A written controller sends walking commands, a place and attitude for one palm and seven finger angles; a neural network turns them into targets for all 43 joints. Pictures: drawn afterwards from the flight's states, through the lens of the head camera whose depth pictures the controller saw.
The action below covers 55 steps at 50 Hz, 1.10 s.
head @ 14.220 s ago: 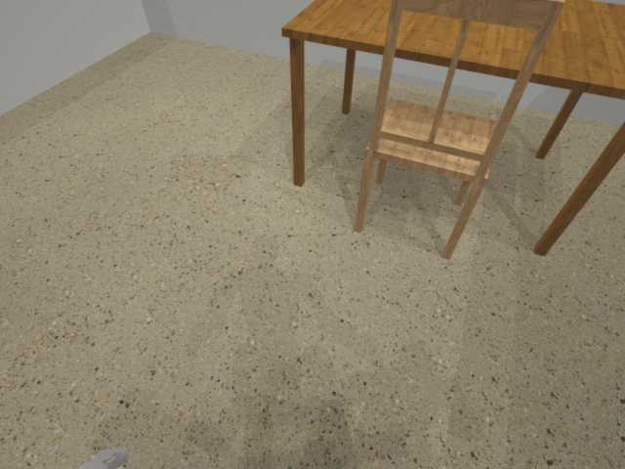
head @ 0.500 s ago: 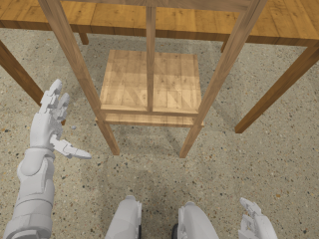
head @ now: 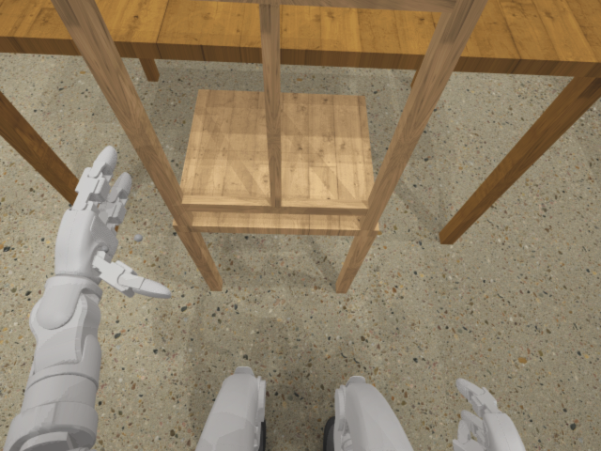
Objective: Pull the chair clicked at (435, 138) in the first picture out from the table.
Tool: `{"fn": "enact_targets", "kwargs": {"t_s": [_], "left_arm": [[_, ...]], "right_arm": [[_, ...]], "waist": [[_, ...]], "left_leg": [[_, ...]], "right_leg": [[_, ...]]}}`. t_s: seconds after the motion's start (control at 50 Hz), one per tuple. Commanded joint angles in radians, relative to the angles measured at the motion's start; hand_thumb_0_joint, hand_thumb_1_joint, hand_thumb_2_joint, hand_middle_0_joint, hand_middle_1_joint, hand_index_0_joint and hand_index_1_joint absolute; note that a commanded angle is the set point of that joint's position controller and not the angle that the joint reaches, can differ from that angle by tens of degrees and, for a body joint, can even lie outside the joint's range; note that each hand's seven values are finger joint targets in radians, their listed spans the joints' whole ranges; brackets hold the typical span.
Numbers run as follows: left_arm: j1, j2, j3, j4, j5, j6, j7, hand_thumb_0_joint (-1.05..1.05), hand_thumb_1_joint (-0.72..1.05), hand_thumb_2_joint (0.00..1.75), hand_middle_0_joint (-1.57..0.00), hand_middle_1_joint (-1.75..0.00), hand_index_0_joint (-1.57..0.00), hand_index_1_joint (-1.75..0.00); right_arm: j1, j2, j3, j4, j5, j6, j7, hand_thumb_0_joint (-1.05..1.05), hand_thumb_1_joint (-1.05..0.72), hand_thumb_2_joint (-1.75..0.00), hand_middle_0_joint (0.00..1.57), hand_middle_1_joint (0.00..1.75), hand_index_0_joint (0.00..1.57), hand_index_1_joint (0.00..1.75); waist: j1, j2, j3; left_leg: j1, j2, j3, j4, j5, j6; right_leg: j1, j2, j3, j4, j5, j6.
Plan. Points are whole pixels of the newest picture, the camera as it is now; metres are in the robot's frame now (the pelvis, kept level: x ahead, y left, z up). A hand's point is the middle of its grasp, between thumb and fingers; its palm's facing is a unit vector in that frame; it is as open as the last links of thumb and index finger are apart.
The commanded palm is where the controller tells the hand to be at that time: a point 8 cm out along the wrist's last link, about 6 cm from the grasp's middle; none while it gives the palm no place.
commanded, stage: aim the fingers beside a spindle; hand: left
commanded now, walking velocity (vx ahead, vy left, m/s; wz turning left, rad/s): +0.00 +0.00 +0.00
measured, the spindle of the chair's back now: (273, 132) +0.52 +0.06 +0.06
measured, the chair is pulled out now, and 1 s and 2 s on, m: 0.00 0.00 0.00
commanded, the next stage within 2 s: push the fingers through the gap in 0.04 s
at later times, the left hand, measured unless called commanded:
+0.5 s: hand (144, 212) +0.40 +0.22 +0.03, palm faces +0.02 -1.00 -0.05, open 16.9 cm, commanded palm +0.38 +0.27 +0.03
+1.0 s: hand (150, 183) +0.44 +0.22 +0.03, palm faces +0.02 -1.00 -0.05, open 16.9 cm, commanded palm +0.43 +0.27 +0.03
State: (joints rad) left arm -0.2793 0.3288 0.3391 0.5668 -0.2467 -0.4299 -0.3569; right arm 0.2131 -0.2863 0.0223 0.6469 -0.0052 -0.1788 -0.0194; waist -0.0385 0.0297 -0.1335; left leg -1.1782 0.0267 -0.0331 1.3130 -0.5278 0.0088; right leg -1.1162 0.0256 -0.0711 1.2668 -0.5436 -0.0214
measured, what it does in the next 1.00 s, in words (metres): stands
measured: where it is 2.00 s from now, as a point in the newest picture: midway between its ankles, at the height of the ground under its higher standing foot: outside the picture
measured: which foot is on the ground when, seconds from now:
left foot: down 0.00-1.00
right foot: down 0.00-1.00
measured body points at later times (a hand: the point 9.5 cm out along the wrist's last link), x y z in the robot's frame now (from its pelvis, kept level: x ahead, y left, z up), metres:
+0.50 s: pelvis +0.00 +0.00 +0.00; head +0.13 +0.02 +0.43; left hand +0.39 +0.28 +0.04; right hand +0.14 -0.26 -0.11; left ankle +0.05 +0.11 -0.62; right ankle +0.03 -0.11 -0.62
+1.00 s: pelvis +0.00 +0.00 -0.01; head +0.14 +0.02 +0.42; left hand +0.44 +0.28 +0.04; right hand +0.09 -0.27 -0.12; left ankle +0.05 +0.11 -0.62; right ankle +0.03 -0.11 -0.62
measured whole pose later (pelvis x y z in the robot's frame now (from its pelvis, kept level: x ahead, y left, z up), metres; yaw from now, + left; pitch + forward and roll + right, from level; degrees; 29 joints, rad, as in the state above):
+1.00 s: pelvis +0.00 +0.00 -0.01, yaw -1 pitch +25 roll -3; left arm -0.60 0.42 0.40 0.87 -0.16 -0.44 -0.32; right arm 0.26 -0.29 0.02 0.68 -0.02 -0.14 0.00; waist -0.09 0.03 -0.14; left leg -1.24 0.03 -0.03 1.33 -0.53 0.01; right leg -1.18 0.03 -0.07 1.28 -0.54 -0.02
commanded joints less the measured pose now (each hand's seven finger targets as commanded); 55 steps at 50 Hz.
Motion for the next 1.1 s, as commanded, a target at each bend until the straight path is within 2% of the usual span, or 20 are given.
{"fn": "enact_targets", "kwargs": {"t_s": [0.0,0.02,0.06,0.1,0.2,0.24,0.26,0.38,0.4,0.44,0.52,0.58,0.64,0.66,0.74,0.8,0.86,0.9,1.02,1.08], "left_arm": [[-0.161,0.248,0.105,-0.212,-0.015,-0.080,0.036,0.00,-0.50,0.30,-0.06,-0.08,-0.06,-0.08],[-0.181,0.211,0.070,-0.209,-0.014,-0.077,0.038,0.00,-0.50,0.30,-0.06,-0.08,-0.06,-0.08],[-0.190,0.202,0.064,-0.177,-0.009,-0.071,0.036,0.00,-0.50,0.30,-0.06,-0.08,-0.06,-0.08],[-0.200,0.200,0.053,-0.179,-0.005,-0.069,0.031,0.00,-0.50,0.30,-0.06,-0.08,-0.06,-0.08],[-0.344,0.196,0.018,-0.178,-0.001,-0.088,0.027,0.00,-0.50,0.30,-0.06,-0.08,-0.06,-0.08],[-0.385,0.237,0.049,-0.140,0.009,-0.093,0.032,0.00,-0.50,0.30,-0.06,-0.08,-0.06,-0.08],[-0.434,0.239,0.037,-0.156,0.011,-0.102,0.033,0.00,-0.50,0.30,-0.06,-0.08,-0.06,-0.08],[-0.399,0.253,0.061,-0.075,0.024,-0.072,0.037,0.00,-0.50,0.30,-0.06,-0.08,-0.06,-0.08],[-0.382,0.276,0.084,-0.063,0.027,-0.064,0.039,0.00,-0.50,0.30,-0.06,-0.08,-0.06,-0.08],[-0.403,0.253,0.065,-0.043,0.026,-0.047,0.037,0.00,-0.50,0.30,-0.06,-0.08,-0.06,-0.08],[-0.462,0.303,0.105,-0.011,0.032,-0.050,0.042,0.00,-0.50,0.30,-0.06,-0.08,-0.06,-0.08],[-0.521,0.271,0.069,-0.028,0.033,-0.078,0.043,0.00,-0.50,0.30,-0.06,-0.08,-0.06,-0.08],[-0.536,0.317,0.103,0.033,0.042,-0.088,0.040,0.00,-0.50,0.30,-0.06,-0.08,-0.06,-0.08],[-0.557,0.330,0.109,0.022,0.040,-0.096,0.037,0.00,-0.50,0.30,-0.06,-0.08,-0.06,-0.08],[-0.598,0.315,0.087,0.092,0.054,-0.080,0.028,0.00,-0.50,0.30,-0.06,-0.08,-0.06,-0.08],[-0.625,0.352,0.109,0.066,0.056,-0.084,0.027,0.00,-0.50,0.30,-0.06,-0.08,-0.06,-0.08],[-0.611,0.368,0.127,0.060,0.053,-0.087,0.033,0.00,-0.50,0.30,-0.06,-0.08,-0.06,-0.08],[-0.614,0.323,0.092,0.081,0.059,-0.083,0.038,0.00,-0.50,0.30,-0.06,-0.08,-0.06,-0.08],[-0.684,0.339,0.103,0.158,0.078,-0.081,0.055,0.00,-0.50,0.30,-0.06,-0.08,-0.06,-0.08],[-0.736,0.375,0.119,0.200,0.090,-0.093,0.054,0.00,-0.50,0.30,-0.06,-0.08,-0.06,-0.08]], "right_arm": [[0.034,-0.153,-0.066,-0.111,-0.002,-0.038,-0.008,0.00,-0.90,-0.90,0.20,0.30,0.20,0.30],[0.026,-0.149,-0.063,-0.108,0.000,-0.036,-0.007,0.00,-0.90,-0.90,0.20,0.30,0.20,0.30],[0.028,-0.151,-0.060,-0.109,0.002,-0.036,-0.009,0.00,-0.90,-0.90,0.20,0.30,0.20,0.30],[0.025,-0.152,-0.062,-0.110,0.002,-0.035,-0.011,0.00,-0.90,-0.90,0.20,0.30,0.20,0.30],[0.033,-0.159,-0.062,-0.090,0.000,-0.046,-0.021,0.00,-0.90,-0.90,0.20,0.30,0.20,0.30],[0.039,-0.163,-0.061,-0.077,-0.001,-0.046,-0.025,0.00,-0.90,-0.90,0.20,0.30,0.20,0.30],[0.044,-0.166,-0.060,-0.077,-0.003,-0.050,-0.027,0.00,-0.90,-0.90,0.20,0.30,0.20,0.30],[0.062,-0.167,-0.061,-0.078,-0.007,-0.038,-0.016,0.00,-0.90,-0.90,0.20,0.30,0.20,0.30],[0.065,-0.169,-0.062,-0.082,-0.006,-0.033,-0.014,0.00,-0.90,-0.90,0.20,0.30,0.20,0.30],[0.069,-0.164,-0.060,-0.083,-0.004,-0.024,-0.011,0.00,-0.90,-0.90,0.20,0.30,0.20,0.30],[0.083,-0.166,-0.059,-0.075,-0.003,-0.015,-0.011,0.00,-0.90,-0.90,0.20,0.30,0.20,0.30],[0.091,-0.163,-0.060,-0.067,-0.006,-0.021,-0.006,0.00,-0.90,-0.90,0.20,0.30,0.20,0.30],[0.109,-0.172,-0.064,-0.049,-0.008,-0.015,-0.006,0.00,-0.90,-0.90,0.20,0.30,0.20,0.30],[0.111,-0.173,-0.063,-0.050,-0.010,-0.016,-0.006,0.00,-0.90,-0.90,0.20,0.30,0.20,0.30],[0.122,-0.174,-0.063,-0.036,-0.007,-0.007,-0.004,0.00,-0.90,-0.90,0.20,0.30,0.20,0.30],[0.135,-0.181,-0.065,-0.041,-0.011,-0.005,-0.001,0.00,-0.90,-0.90,0.20,0.30,0.20,0.30],[0.149,-0.184,-0.069,-0.043,-0.014,-0.001,0.003,0.00,-0.90,-0.90,0.20,0.30,0.20,0.30],[0.148,-0.178,-0.067,-0.039,-0.013,0.005,0.010,0.00,-0.90,-0.90,0.20,0.30,0.20,0.30],[0.155,-0.178,-0.065,-0.025,-0.013,0.017,0.011,0.00,-0.90,-0.90,0.20,0.30,0.20,0.30],[0.158,-0.179,-0.060,-0.018,-0.015,0.021,0.011,0.00,-0.90,-0.90,0.20,0.30,0.20,0.30]], "waist": [[0.018,0.046,-0.447],[0.002,0.045,-0.415],[-0.007,0.029,-0.381],[-0.004,0.041,-0.390],[-0.034,0.056,-0.400],[-0.031,0.048,-0.395],[-0.035,0.076,-0.414],[-0.014,0.068,-0.482],[-0.004,0.071,-0.484],[-0.019,0.048,-0.466],[-0.023,0.026,-0.452],[-0.033,0.062,-0.470],[-0.037,0.027,-0.469],[-0.038,0.054,-0.487],[-0.051,0.060,-0.460],[-0.037,0.105,-0.522],[-0.035,0.104,-0.559],[-0.046,0.094,-0.528],[-0.067,0.051,-0.475],[-0.067,0.078,-0.457]], "left_leg": [[0.347,-0.035,-0.038,-0.177,0.299,0.001],[0.333,-0.036,-0.034,-0.179,0.270,0.004],[0.301,-0.036,-0.032,-0.179,0.223,0.008],[0.305,-0.036,-0.031,-0.182,0.201,0.006],[0.341,-0.030,-0.048,-0.173,0.191,0.005],[0.322,-0.030,-0.051,-0.167,0.178,0.005],[0.341,-0.031,-0.054,-0.162,0.186,0.005],[0.361,-0.032,-0.050,-0.156,0.268,0.000],[0.357,-0.031,-0.049,-0.159,0.277,-0.002],[0.330,-0.033,-0.038,-0.151,0.273,0.005],[0.291,-0.031,-0.033,-0.144,0.256,0.010],[0.330,-0.032,-0.040,-0.146,0.267,0.007],[0.292,-0.031,-0.036,-0.134,0.259,0.011],[0.291,-0.032,-0.034,-0.126,0.266,0.014],[0.295,-0.028,-0.036,-0.132,0.251,0.013],[0.345,-0.029,-0.045,-0.133,0.298,0.008],[0.383,-0.026,-0.050,-0.128,0.362,0.006],[0.379,-0.025,-0.052,-0.133,0.357,0.003],[0.302,-0.026,-0.039,-0.128,0.280,0.015],[0.286,-0.026,-0.041,-0.125,0.251,0.013]], "right_leg": [[0.209,0.021,0.037,-0.162,0.261,-0.005],[0.190,0.021,0.039,-0.171,0.240,-0.003],[0.176,0.023,0.039,-0.176,0.196,-0.004],[0.176,0.019,0.045,-0.183,0.176,-0.004],[0.123,0.021,0.040,-0.181,0.154,-0.005],[0.116,0.021,0.042,-0.175,0.138,-0.007],[0.101,0.022,0.039,-0.165,0.139,-0.009],[0.140,0.017,0.034,-0.152,0.221,-0.008],[0.150,0.017,0.034,-0.151,0.232,-0.009],[0.162,0.016,0.041,-0.160,0.246,-0.003],[0.172,0.019,0.049,-0.161,0.237,-0.002],[0.144,0.023,0.043,-0.158,0.236,-0.004],[0.163,0.023,0.053,-0.157,0.237,-0.003],[0.163,0.025,0.059,-0.152,0.242,-0.004],[0.129,0.023,0.051,-0.156,0.227,-0.003],[0.131,0.023,0.045,-0.145,0.255,-0.008],[0.137,0.029,0.037,-0.136,0.301,-0.009],[0.118,0.027,0.031,-0.141,0.294,-0.006],[0.114,0.027,0.042,-0.151,0.249,0.000],[0.088,0.028,0.044,-0.147,0.215,-0.004]]}}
